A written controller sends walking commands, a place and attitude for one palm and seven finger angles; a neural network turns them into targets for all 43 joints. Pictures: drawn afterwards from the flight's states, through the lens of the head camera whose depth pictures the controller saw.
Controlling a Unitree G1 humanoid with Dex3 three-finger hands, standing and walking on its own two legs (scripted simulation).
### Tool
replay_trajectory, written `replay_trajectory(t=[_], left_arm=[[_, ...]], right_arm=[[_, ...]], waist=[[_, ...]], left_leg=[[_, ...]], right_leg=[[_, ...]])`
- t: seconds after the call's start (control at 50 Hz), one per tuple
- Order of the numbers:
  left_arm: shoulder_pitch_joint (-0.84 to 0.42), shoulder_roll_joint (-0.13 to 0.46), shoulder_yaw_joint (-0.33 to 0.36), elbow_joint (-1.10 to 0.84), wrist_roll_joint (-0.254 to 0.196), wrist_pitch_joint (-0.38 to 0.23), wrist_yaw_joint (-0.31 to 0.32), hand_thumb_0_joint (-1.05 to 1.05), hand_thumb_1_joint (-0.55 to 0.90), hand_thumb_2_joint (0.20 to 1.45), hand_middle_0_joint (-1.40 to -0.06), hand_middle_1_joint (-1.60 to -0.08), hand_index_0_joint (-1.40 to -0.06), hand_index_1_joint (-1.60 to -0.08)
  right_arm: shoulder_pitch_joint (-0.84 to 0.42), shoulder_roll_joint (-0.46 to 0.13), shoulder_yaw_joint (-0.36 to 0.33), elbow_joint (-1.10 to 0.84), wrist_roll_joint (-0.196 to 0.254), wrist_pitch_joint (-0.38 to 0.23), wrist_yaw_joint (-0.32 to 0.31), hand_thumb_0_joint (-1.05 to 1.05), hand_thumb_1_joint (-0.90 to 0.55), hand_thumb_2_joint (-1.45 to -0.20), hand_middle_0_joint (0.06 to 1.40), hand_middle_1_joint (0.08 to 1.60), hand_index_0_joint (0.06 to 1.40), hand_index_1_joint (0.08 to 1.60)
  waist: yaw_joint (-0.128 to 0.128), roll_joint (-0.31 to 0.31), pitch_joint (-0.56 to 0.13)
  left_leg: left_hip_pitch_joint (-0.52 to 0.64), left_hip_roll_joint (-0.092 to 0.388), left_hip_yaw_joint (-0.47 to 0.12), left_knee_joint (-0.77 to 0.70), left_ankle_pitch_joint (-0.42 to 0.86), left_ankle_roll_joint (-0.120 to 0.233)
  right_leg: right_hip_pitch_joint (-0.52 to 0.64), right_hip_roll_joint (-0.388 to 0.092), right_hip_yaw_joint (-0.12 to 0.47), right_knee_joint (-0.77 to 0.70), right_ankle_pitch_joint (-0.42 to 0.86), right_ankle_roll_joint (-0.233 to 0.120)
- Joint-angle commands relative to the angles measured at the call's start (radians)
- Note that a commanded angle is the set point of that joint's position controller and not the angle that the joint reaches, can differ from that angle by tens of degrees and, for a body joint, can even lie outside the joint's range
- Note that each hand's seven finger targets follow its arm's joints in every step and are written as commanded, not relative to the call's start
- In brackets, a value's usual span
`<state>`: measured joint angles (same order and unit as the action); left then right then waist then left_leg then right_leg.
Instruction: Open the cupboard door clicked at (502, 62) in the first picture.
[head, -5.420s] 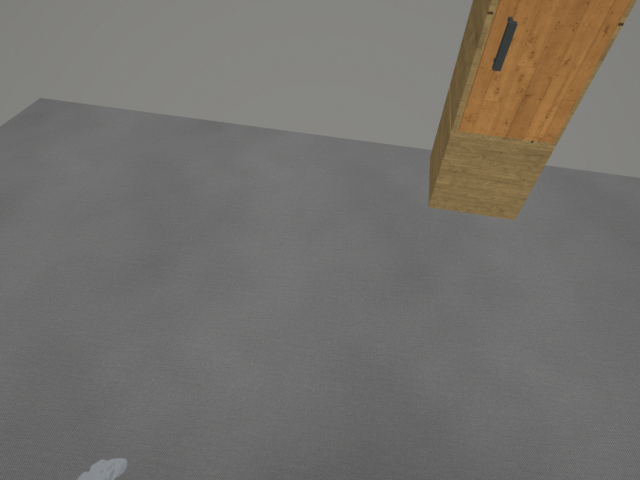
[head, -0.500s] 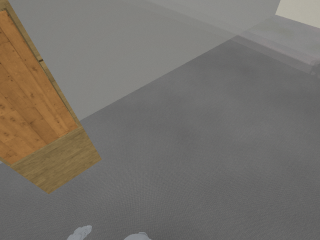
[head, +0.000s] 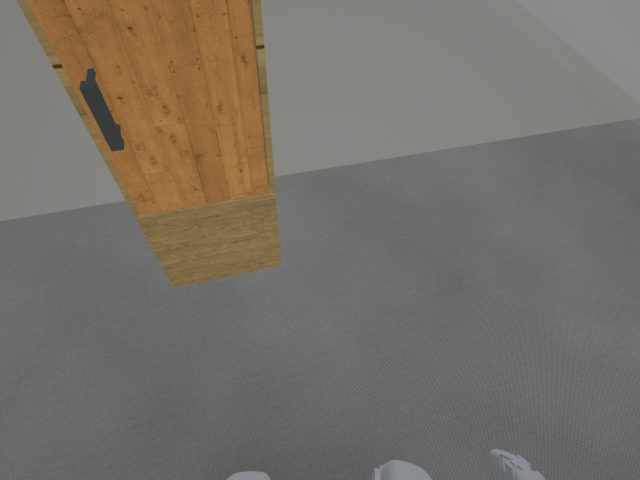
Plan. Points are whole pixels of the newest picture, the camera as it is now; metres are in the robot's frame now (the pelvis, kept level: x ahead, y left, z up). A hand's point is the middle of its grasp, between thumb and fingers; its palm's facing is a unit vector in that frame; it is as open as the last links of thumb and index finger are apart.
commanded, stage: turn to face it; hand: left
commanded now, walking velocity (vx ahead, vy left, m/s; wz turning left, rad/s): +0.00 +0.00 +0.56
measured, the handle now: (104, 110) +0.70 +0.47 +0.00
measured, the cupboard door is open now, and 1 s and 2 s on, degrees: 0 0 0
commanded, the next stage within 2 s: take the last steps up to it in 0.46 s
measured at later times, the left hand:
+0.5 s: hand out of the picture +0.01 +0.16 -0.14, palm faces +0.28 -0.92 -0.27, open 7.4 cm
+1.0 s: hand out of the picture -0.03 +0.21 -0.16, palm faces +0.37 -0.91 -0.18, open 7.4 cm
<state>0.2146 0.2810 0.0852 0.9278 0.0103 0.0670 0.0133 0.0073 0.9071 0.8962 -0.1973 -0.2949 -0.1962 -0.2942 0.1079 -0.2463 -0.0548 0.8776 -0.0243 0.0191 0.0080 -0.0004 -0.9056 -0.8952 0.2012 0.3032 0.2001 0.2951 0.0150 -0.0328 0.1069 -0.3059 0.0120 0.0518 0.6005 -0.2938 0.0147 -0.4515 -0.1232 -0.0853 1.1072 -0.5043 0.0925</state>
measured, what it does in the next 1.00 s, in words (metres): steps on the spot, turning left: right foot, then left foot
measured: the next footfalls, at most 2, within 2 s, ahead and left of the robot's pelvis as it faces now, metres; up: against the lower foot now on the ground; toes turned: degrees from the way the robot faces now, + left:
right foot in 0.22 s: +0.06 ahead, -0.14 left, +0.00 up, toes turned +4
left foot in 0.68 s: -0.03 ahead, +0.09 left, +0.00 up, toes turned +24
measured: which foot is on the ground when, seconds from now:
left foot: down 0.00-0.24, up 0.26-0.66, down 0.68-1.00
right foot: up 0.00-0.20, down 0.22-0.68, up 0.70-1.00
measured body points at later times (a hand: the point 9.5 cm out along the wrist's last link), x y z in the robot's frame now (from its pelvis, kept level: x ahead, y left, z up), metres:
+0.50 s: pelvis -0.01 -0.05 +0.01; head +0.03 -0.07 +0.46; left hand -0.01 +0.20 -0.12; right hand +0.13 -0.28 -0.15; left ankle -0.07 +0.09 -0.65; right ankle +0.02 -0.14 -0.73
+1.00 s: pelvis +0.01 +0.02 +0.02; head +0.01 +0.03 +0.47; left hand -0.04 +0.26 -0.14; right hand +0.06 -0.20 -0.13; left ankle -0.07 +0.07 -0.73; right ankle +0.10 -0.10 -0.66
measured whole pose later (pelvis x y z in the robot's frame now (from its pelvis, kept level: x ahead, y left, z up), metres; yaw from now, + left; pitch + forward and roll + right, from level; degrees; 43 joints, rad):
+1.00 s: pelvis +0.01 +0.02 +0.02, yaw +20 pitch -2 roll +0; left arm 0.26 0.20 0.05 1.07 0.02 0.02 -0.01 0.01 0.91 0.90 -0.19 -0.29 -0.19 -0.29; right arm 0.38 -0.14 -0.02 1.09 -0.02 -0.05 -0.03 0.00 -0.91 -0.90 0.20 0.30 0.20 0.30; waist 0.00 -0.03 0.02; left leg -0.01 -0.04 0.08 0.30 -0.26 0.07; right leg -0.50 -0.11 -0.06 0.98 -0.26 0.06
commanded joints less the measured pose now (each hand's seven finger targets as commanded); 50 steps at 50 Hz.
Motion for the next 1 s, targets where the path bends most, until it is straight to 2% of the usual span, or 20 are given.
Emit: replay_trajectory(t=[0.0, 0.12, 0.16, 0.18, 0.2, 0.22, 0.24, 0.28, 0.32, 0.46, 0.52, 0.56, 0.6, 0.62, 0.66, 0.68, 0.72, 0.78, 0.84, 0.98], left_arm=[[-0.016, 0.054, 0.009, -0.106, 0.002, -0.032, -0.006, 0.0, 0.9, 0.9, -0.2, -0.3, -0.2, -0.3], [-0.003, 0.038, 0.002, -0.127, -0.001, -0.043, 0.003, 0.0, 0.9, 0.9, -0.2, -0.3, -0.2, -0.3], [0.053, 0.049, 0.002, -0.115, -0.003, -0.055, 0.005, 0.0, 0.9, 0.9, -0.2, -0.3, -0.2, -0.3], [0.099, 0.068, 0.008, -0.108, 0.0, -0.064, 0.009, 0.0, 0.9, 0.9, -0.2, -0.3, -0.2, -0.3], [0.122, 0.154, 0.022, -0.109, 0.018, -0.077, 0.017, 0.0, 0.9, 0.9, -0.2, -0.3, -0.2, -0.3], [0.101, 0.216, 0.026, -0.126, 0.02, -0.074, 0.017, 0.0, 0.9, 0.9, -0.2, -0.3, -0.2, -0.3], [0.072, 0.178, 0.027, -0.129, 0.012, -0.08, 0.023, 0.0, 0.9, 0.9, -0.2, -0.3, -0.2, -0.3], [-0.024, 0.118, 0.006, -0.143, 0.01, -0.075, 0.023, 0.0, 0.9, 0.9, -0.2, -0.3, -0.2, -0.3], [-0.033, 0.083, -0.005, -0.138, 0.011, -0.084, 0.022, 0.0, 0.9, 0.9, -0.2, -0.3, -0.2, -0.3], [0.118, 0.105, -0.001, -0.046, 0.019, -0.083, 0.024, 0.0, 0.9, 0.9, -0.2, -0.3, -0.2, -0.3], [0.127, 0.128, 0.006, -0.022, 0.023, -0.078, 0.023, 0.0, 0.9, 0.9, -0.2, -0.3, -0.2, -0.3], [0.111, 0.126, 0.008, -0.001, 0.023, -0.077, 0.023, 0.0, 0.9, 0.9, -0.2, -0.3, -0.2, -0.3], [0.087, 0.119, 0.009, 0.016, 0.016, -0.072, 0.019, 0.0, 0.9, 0.9, -0.2, -0.3, -0.2, -0.3], [0.079, 0.102, 0.004, 0.019, 0.008, -0.068, 0.012, 0.0, 0.9, 0.9, -0.2, -0.3, -0.2, -0.3], [0.036, -0.002, -0.022, -0.033, 0.007, -0.063, -0.006, 0.0, 0.9, 0.9, -0.2, -0.3, -0.2, -0.3], [-0.038, 0.011, -0.025, -0.04, 0.021, -0.057, -0.002, 0.0, 0.9, 0.9, -0.2, -0.3, -0.2, -0.3], [-0.035, 0.011, -0.019, -0.003, 0.021, -0.061, -0.018, 0.0, 0.9, 0.9, -0.2, -0.3, -0.2, -0.3], [0.054, -0.007, -0.03, 0.063, 0.02, -0.073, -0.029, 0.0, 0.9, 0.9, -0.2, -0.3, -0.2, -0.3], [0.039, -0.018, -0.035, 0.075, 0.019, -0.074, -0.024, 0.0, 0.9, 0.9, -0.2, -0.3, -0.2, -0.3], [-0.087, -0.04, -0.034, 0.042, 0.013, -0.073, -0.026, 0.0, 0.9, 0.9, -0.2, -0.3, -0.2, -0.3]], right_arm=[[0.008, -0.204, -0.056, -0.064, 0.001, -0.005, -0.008, 0.0, -0.9, -0.9, 0.2, 0.3, 0.2, 0.3], [0.011, -0.206, -0.067, -0.064, -0.004, 0.01, -0.003, 0.0, -0.9, -0.9, 0.2, 0.3, 0.2, 0.3], [-0.004, -0.193, -0.067, -0.07, 0.001, 0.014, -0.002, 0.0, -0.9, -0.9, 0.2, 0.3, 0.2, 0.3], [-0.008, -0.17, -0.064, -0.075, 0.007, 0.013, 0.0, 0.0, -0.9, -0.9, 0.2, 0.3, 0.2, 0.3], [0.019, -0.1, -0.054, -0.086, 0.017, 0.012, 0.006, 0.0, -0.9, -0.9, 0.2, 0.3, 0.2, 0.3], [0.012, -0.078, -0.05, -0.109, 0.01, 0.012, 0.006, 0.0, -0.9, -0.9, 0.2, 0.3, 0.2, 0.3], [0.017, -0.117, -0.059, -0.088, -0.001, 0.024, 0.003, 0.0, -0.9, -0.9, 0.2, 0.3, 0.2, 0.3], [0.028, -0.106, -0.058, -0.046, 0.0, 0.036, 0.011, 0.0, -0.9, -0.9, 0.2, 0.3, 0.2, 0.3], [0.066, -0.081, -0.049, -0.016, 0.001, 0.037, 0.017, 0.0, -0.9, -0.9, 0.2, 0.3, 0.2, 0.3], [-0.022, -0.048, -0.023, 0.001, 0.011, 0.035, 0.01, 0.0, -0.9, -0.9, 0.2, 0.3, 0.2, 0.3], [-0.027, -0.034, -0.012, 0.007, 0.017, 0.026, 0.006, 0.0, -0.9, -0.9, 0.2, 0.3, 0.2, 0.3], [0.008, -0.029, -0.005, 0.023, 0.019, 0.018, 0.002, 0.0, -0.9, -0.9, 0.2, 0.3, 0.2, 0.3], [0.072, -0.027, 0.0, 0.047, 0.01, 0.005, -0.001, 0.0, -0.9, -0.9, 0.2, 0.3, 0.2, 0.3], [0.113, -0.05, -0.002, 0.064, 0.008, -0.007, 0.0, 0.0, -0.9, -0.9, 0.2, 0.3, 0.2, 0.3], [0.223, -0.212, -0.035, 0.077, -0.007, -0.012, -0.005, 0.0, -0.9, -0.9, 0.2, 0.3, 0.2, 0.3], [0.244, -0.198, -0.036, 0.094, -0.007, -0.015, -0.017, 0.0, -0.9, -0.9, 0.2, 0.3, 0.2, 0.3], [0.18, -0.124, -0.011, 0.09, -0.001, -0.027, -0.029, 0.0, -0.9, -0.9, 0.2, 0.3, 0.2, 0.3], [0.183, -0.076, 0.002, 0.103, 0.008, -0.059, -0.033, 0.0, -0.9, -0.9, 0.2, 0.3, 0.2, 0.3], [0.264, -0.055, 0.001, 0.142, 0.012, -0.073, -0.037, 0.0, -0.9, -0.9, 0.2, 0.3, 0.2, 0.3], [0.359, -0.034, 0.0, 0.205, 0.007, -0.081, -0.043, 0.0, -0.9, -0.9, 0.2, 0.3, 0.2, 0.3]], waist=[[-0.03, 0.193, -0.149], [-0.03, 0.2, -0.154], [0.001, 0.173, -0.165], [0.027, 0.111, -0.18], [0.032, -0.144, -0.193], [0.032, -0.287, -0.164], [0.027, -0.296, -0.154], [-0.023, -0.126, -0.072], [-0.034, -0.132, -0.083], [0.037, -0.14, -0.119], [0.044, -0.17, -0.143], [0.03, -0.179, -0.157], [-0.004, -0.156, -0.156], [-0.027, -0.076, -0.151], [-0.082, 0.353, -0.103], [-0.115, 0.328, -0.05], [-0.059, 0.224, 0.04], [-0.023, 0.153, -0.027], [-0.032, 0.113, -0.033], [-0.053, 0.129, 0.059]], left_leg=[[0.105, 0.217, -0.239, -0.248, 0.371, 0.14], [0.072, 0.201, -0.337, -0.216, 0.335, 0.147], [0.011, 0.166, -0.333, -0.146, 0.355, 0.116], [-0.058, 0.123, -0.305, -0.064, 0.283, 0.074], [-0.224, -0.007, -0.171, 0.14, 0.022, -0.008], [-0.293, -0.082, -0.093, 0.361, -0.299, -0.05], [-0.268, -0.032, -0.16, 0.504, -0.285, -0.039], [-0.267, -0.004, -0.137, 0.642, -0.153, -0.052], [-0.26, 0.003, -0.099, 0.643, -0.08, -0.07], [-0.189, 0.009, -0.025, 0.36, -0.162, -0.087], [-0.118, 0.004, 0.005, 0.218, -0.183, -0.073], [-0.041, 0.007, 0.021, 0.112, -0.162, -0.063], [0.102, 0.004, 0.05, -0.069, -0.045, -0.048], [0.22, 0.018, 0.039, -0.198, 0.015, -0.033], [0.332, 0.358, -0.414, -0.388, -0.145, 0.125], [0.248, 0.38, -0.472, -0.453, -0.249, 0.167], [0.163, 0.308, -0.382, -0.466, -0.249, 0.156], [0.237, 0.224, -0.219, -0.436, 0.057, 0.138], [0.299, 0.23, -0.2, -0.421, 0.227, 0.16], [0.27, 0.264, -0.206, -0.457, 0.191, 0.184]], right_leg=[[-0.025, 0.017, 0.052, -0.074, 0.07, 0.005], [0.099, 0.076, 0.037, -0.333, 0.073, -0.011], [0.23, 0.097, 0.028, -0.525, 0.187, -0.017], [0.34, 0.064, 0.05, -0.678, 0.28, -0.024], [0.451, -0.161, 0.283, -0.811, 0.312, -0.09], [0.378, -0.361, 0.45, -0.835, 0.446, -0.205], [0.282, -0.349, 0.434, -0.851, 0.421, -0.231], [0.222, -0.244, 0.27, -0.808, 0.439, -0.212], [0.261, -0.187, 0.14, -0.774, 0.546, -0.193], [0.407, -0.213, 0.086, -0.738, 0.77, -0.227], [0.414, -0.224, 0.076, -0.713, 0.814, -0.239], [0.391, -0.235, 0.08, -0.711, 0.728, -0.228], [0.294, -0.209, 0.056, -0.699, 0.469, -0.178], [0.198, -0.171, 0.017, -0.65, 0.301, -0.134], [-0.148, 0.035, -0.105, -0.268, -0.102, -0.044], [-0.185, 0.021, -0.014, -0.135, -0.099, -0.055], [-0.203, 0.0, 0.048, -0.022, 0.06, -0.064], [-0.154, 0.002, 0.037, -0.027, 0.191, -0.05], [-0.17, 0.006, 0.033, -0.06, 0.214, -0.038], [-0.186, -0.014, 0.036, -0.217, 0.243, -0.036]])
